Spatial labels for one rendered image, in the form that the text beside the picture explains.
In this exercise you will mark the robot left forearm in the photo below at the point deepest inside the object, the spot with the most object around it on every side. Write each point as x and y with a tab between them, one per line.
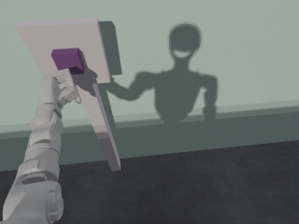
43	150

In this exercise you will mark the panel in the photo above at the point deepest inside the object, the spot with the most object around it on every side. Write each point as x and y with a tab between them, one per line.
42	37

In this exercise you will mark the left robot hand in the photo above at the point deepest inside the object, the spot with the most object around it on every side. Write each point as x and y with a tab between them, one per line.
50	93

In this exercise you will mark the robot left upper arm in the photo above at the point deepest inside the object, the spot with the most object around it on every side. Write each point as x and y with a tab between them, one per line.
34	203

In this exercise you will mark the button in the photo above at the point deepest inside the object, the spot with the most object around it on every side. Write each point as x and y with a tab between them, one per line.
68	59

